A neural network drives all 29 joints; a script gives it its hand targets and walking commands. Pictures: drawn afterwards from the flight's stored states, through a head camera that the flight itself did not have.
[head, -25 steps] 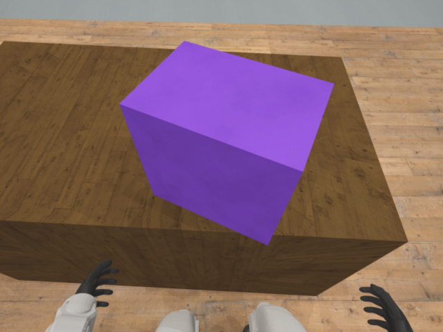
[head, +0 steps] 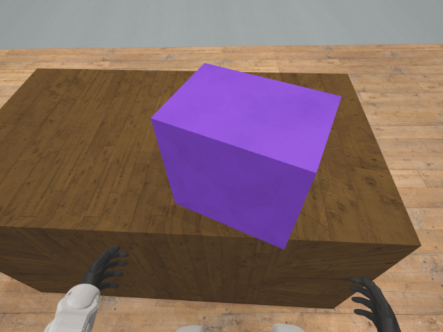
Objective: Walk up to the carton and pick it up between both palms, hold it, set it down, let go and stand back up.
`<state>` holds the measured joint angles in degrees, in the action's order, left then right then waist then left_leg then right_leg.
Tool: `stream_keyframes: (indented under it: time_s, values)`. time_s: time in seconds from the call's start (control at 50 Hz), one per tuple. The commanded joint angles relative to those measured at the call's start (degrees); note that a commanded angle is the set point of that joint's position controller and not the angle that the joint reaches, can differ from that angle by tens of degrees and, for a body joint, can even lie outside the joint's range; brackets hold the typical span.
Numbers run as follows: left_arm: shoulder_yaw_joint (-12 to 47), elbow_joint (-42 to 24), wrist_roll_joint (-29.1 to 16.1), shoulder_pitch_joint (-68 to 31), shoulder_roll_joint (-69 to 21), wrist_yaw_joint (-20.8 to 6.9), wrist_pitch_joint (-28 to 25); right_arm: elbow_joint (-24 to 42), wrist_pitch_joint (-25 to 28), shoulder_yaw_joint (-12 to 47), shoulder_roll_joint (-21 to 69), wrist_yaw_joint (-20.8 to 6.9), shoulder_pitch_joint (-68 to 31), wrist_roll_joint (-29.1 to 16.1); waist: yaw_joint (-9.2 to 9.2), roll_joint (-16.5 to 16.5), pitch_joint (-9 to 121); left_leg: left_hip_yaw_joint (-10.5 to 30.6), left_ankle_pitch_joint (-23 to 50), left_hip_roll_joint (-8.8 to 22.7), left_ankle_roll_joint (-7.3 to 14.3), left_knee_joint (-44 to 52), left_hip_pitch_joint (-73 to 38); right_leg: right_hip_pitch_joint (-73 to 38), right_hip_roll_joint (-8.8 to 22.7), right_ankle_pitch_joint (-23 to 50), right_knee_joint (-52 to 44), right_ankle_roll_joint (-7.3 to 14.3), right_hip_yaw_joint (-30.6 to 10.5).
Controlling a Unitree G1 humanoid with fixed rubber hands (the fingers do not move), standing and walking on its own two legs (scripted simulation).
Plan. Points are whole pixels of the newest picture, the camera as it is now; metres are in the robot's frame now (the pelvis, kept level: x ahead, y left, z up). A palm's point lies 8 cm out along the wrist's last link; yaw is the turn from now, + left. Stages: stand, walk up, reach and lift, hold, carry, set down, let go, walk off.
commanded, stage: reach and lift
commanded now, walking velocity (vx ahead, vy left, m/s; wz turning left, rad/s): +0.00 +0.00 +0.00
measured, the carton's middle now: (245, 158) +0.45 -0.01 +0.03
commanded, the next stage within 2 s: none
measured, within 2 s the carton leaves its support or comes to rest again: neither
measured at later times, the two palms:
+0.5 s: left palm (102, 256) +0.25 +0.26 -0.03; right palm (380, 305) +0.17 -0.23 -0.02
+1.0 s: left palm (84, 247) +0.26 +0.29 +0.00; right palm (353, 289) +0.19 -0.18 +0.00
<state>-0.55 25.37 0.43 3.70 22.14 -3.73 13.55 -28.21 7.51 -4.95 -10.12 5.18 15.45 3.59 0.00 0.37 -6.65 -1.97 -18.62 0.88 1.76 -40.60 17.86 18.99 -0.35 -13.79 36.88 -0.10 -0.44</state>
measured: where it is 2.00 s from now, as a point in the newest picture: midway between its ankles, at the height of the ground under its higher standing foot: outside the picture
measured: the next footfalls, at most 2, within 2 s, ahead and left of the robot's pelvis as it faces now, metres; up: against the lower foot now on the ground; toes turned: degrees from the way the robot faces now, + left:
none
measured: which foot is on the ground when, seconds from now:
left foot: down 0.00-1.00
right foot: down 0.00-1.00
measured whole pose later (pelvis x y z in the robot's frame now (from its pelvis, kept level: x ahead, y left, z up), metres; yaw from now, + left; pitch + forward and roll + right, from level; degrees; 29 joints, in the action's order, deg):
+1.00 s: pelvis +0.05 +0.03 +0.02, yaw +0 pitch +1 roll -3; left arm -0.6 13.5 -13.4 12.7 26.7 -11.6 -11.5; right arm -15.2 24.6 -0.1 -2.5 15.3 24.0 -6.9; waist 0.0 -0.4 -5.9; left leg -2.0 -19.0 0.8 2.8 -34.7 17.3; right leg 15.7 -0.4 -11.1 25.1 -1.4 -0.5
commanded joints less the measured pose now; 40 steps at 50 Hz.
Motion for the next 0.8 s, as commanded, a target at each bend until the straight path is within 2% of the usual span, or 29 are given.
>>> stream_keyframes:
  time_s: [0.0, 0.04, 0.08, 0.14, 0.16, 0.18, 0.2, 0.22, 0.24, 0.3, 0.32, 0.34, 0.36, 0.38, 0.44, 0.48, 0.5, 0.54, 0.58, 0.6, 0.66, 0.72, 0.78]
  values:
    - [-6.43, -8.05, -4.96, 0.92, 10.1, -2.44, -4.2, 12.98, 1.16, -2.88, -4.86, 2.62, 1.43, -5.07, 1.12, 2.76, 8.59, -4.08, -9.87, 4.36, 4.73, 21.77, 15.62, -36.04, -4.34, -2.13, -4.36, 0.2, -0.69]
    - [-6.87, -7.21, -6.53, 0.05, 11.7, -3.18, -5.72, 14.6, 0.88, -2.52, -3.4, 3.3, 1.28, -5.05, 0.38, 0.48, 7.24, -4.63, -9.91, 3.43, 4.73, 20.09, 13.77, -32.63, -3.54, -5.82, -6.4, -0.06, -2.0]
    - [-6.85, -5.81, -8.78, -0.62, 13.36, -4.22, -6.65, 16.72, 0.69, -1.7, -1.74, 4.11, 1.74, -5.08, -0.15, -1.69, 8.05, -4.53, -8.17, 2.33, 3.94, 18.67, 8.83, -28.07, -2.05, -8.89, -8.72, 0.57, -3.17]
    - [-7.19, -7.2, -9.96, -0.77, 15.24, -4.6, -7.74, 18.43, 0.19, -1.28, -0.7, 4.99, 2.93, -6.5, -1.19, -0.07, 7.25, -4.49, -6.26, 1.6, 2.69, 17.76, 4.28, -23.86, -0.62, -9.3, -10.79, 0.99, -3.92]
    - [-7.96, -7.47, -10.66, -0.53, 16.03, -5.0, -8.25, 20.28, 0.26, -0.28, -0.12, 5.49, 3.18, -7.03, -2.19, -1.56, 7.97, -4.5, -5.06, 1.01, 2.66, 16.68, 1.79, -21.78, 0.05, -10.45, -12.03, 1.36, -4.32]
    - [-8.05, -8.19, -11.54, -0.96, 16.66, -5.08, -8.75, 21.67, 0.43, -0.23, 0.47, 5.49, 3.28, -7.11, -2.44, -2.54, 8.56, -4.49, -3.83, 0.15, 1.83, 15.7, -0.95, -18.55, 0.94, -12.18, -13.3, 1.65, -4.77]
    - [-8.12, -8.8, -12.11, -1.02, 17.82, -5.05, -8.88, 22.26, 0.35, -0.16, 1.1, 5.77, 3.07, -7.45, -3.17, -1.61, 8.7, -4.3, -3.18, -0.66, 1.25, 14.82, -2.57, -15.92, 1.96, -12.89, -14.13, 1.96, -5.37]
    - [-8.76, -9.76, -12.94, -0.6, 19.11, -5.12, -9.48, 24.3, 0.35, 0.59, 2.05, 6.1, 4.12, -7.83, -3.36, -3.31, 9.45, -4.8, -1.1, -1.64, 0.53, 12.98, -6.32, -13.17, 3.25, -14.25, -16.12, 2.25, -6.43]
    - [-8.93, -10.72, -13.31, -0.76, 19.79, -5.14, -9.73, 24.57, 0.22, 0.82, 2.43, 6.53, 4.52, -7.96, -3.45, -2.81, 8.77, -4.35, -0.29, -1.96, 0.04, 12.74, -8.7, -10.98, 3.94, -14.45, -16.81, 2.72, -6.26]
    - [-9.02, -12.51, -13.46, 0.79, 21.08, -5.01, -11.18, 25.43, 0.6, 1.17, 2.52, 7.05, 5.81, -8.75, -4.14, 0.84, 9.36, -4.22, 0.55, -1.19, -0.42, 14.17, -8.69, -12.45, 3.36, -8.96, -15.72, 1.84, -5.32]
    - [-8.38, -13.87, -13.72, 0.66, 20.98, -4.77, -11.77, 25.49, 1.12, 0.7, 2.97, 6.87, 6.03, -9.16, -4.01, 3.57, 9.68, -3.73, 0.79, -0.82, -0.98, 14.85, -8.16, -13.62, 3.01, -6.74, -14.85, 1.56, -4.73]
    - [-8.85, -14.62, -13.46, 1.88, 21.28, -4.69, -12.38, 25.27, 1.26, 1.31, 2.75, 6.97, 6.47, -10.09, -4.91, 5.25, 10.91, -3.54, 1.49, -0.58, -1.15, 14.73, -7.28, -14.82, 3.04, -4.63, -14.06, 1.89, -4.97]
    - [-9.28, -14.99, -13.47, 2.8, 21.42, -4.68, -12.92, 25.35, 1.58, 1.78, 3.08, 7.03, 7.49, -10.62, -4.92, 5.31, 11.15, -3.67, 2.05, -0.64, -1.06, 14.81, -6.91, -16.19, 3.14, -3.17, -14.07, 1.62, -5.01]
    - [-8.73, -17.36, -13.99, 3.11, 21.33, -4.46, -13.8, 25.04, 2.41, 1.2, 3.51, 7.14, 7.96, -10.79, -4.18, 6.06, 11.93, -3.43, 4.15, -0.66, -1.72, 14.76, -8.37, -15.58, 3.27, 0.61, -13.85, 1.33, -4.6]
    - [-9.28, -15.52, -14.11, 6.41, 21.63, -5.63, -15.33, 23.58, 5.03, 2.96, 4.42, 8.05, 11.38, -12.12, -3.78, 5.6, 11.58, -2.4, 8.16, -0.86, -2.25, 13.54, -10.45, -15.04, 3.28, 6.86, -13.79, 1.04, -4.38]
    - [-8.84, -17.71, -15.04, 8.31, 21.91, -6.07, -16.96, 24.96, 7.02, 2.18, 3.44, 8.15, 11.38, -12.45, -3.79, 6.0, 12.53, -1.77, 11.26, -0.42, -2.96, 13.42, -11.61, -15.79, 2.65, 9.42, -13.61, 1.27, -3.39]
    - [-8.63, -17.32, -14.74, 9.31, 21.33, -6.39, -18.06, 23.9, 8.37, 3.04, 3.84, 8.38, 12.46, -12.34, -3.45, 5.43, 12.88, -1.44, 14.07, -0.34, -3.17, 13.15, -12.73, -15.9, 2.48, 12.11, -13.51, 1.28, -2.85]
    - [-8.47, -18.17, -15.32, 10.95, 21.39, -7.12, -19.43, 23.66, 10.6, 3.88, 4.11, 8.89, 13.85, -13.35, -3.82, 6.42, 14.03, -0.99, 17.65, -0.48, -3.79, 12.09, -13.7, -16.18, 2.12, 16.16, -13.23, 1.07, -2.33]
    - [-8.86, -17.47, -15.99, 11.84, 21.87, -7.88, -21.01, 23.77, 12.91, 4.37, 4.08, 9.26, 13.5, -13.65, -3.45, 5.27, 15.16, -0.45, 20.6, -0.26, -4.16, 11.29, -15.55, -16.21, 1.89, 19.26, -13.08, 0.85, -1.72]
    - [-8.43, -19.24, -16.41, 13.5, 21.86, -8.02, -21.77, 23.86, 14.09, 4.07, 4.27, 9.43, 14.47, -13.73, -3.23, 5.83, 15.62, 0.08, 22.73, -0.13, -4.57, 11.21, -15.97, -16.53, 1.46, 21.41, -12.78, 0.98, -1.38]
    - [-8.4, -22.01, -16.45, 12.4, 22.22, -8.28, -24.68, 23.58, 17.25, 4.5, 4.37, 9.93, 14.14, -14.11, -3.33, 7.12, 17.78, 0.98, 26.61, -0.05, -5.24, 10.21, -17.13, -16.54, 0.89, 22.61, -12.56, 1.05, -0.91]
    - [-7.68, -21.41, -16.93, 14.54, 21.31, -9.11, -26.28, 22.74, 19.39, 4.34, 5.25, 10.67, 15.38, -14.57, -2.09, 6.35, 15.84, 2.03, 28.08, 0.43, -5.51, 10.08, -18.27, -15.71, 0.18, 22.52, -13.34, 1.22, 0.16]
    - [-7.35, -21.67, -16.63, 14.52, 21.51, -9.11, -27.36, 21.52, 20.4, 4.87, 5.42, 10.75, 14.87, -15.15, -2.54, 8.06, 16.41, 2.73, 28.47, 0.62, -5.51, 10.54, -19.01, -14.25, -0.24, 17.82, -14.42, 1.96, 0.18]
